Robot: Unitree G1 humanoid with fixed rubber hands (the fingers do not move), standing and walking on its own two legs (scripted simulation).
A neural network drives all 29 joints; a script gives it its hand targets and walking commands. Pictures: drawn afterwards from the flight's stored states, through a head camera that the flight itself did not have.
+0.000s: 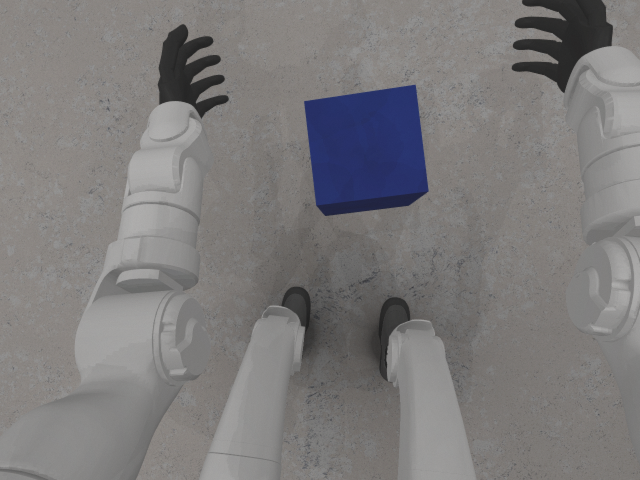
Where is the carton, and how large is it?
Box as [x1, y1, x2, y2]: [304, 85, 428, 215]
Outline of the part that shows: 415,85 304,101 316,205 325,215 408,205 428,190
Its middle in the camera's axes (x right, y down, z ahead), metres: +0.10 -0.18 +0.85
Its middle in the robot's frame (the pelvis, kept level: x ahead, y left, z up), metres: +0.54 +0.00 -0.53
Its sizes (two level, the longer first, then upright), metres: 0.210 0.200 0.250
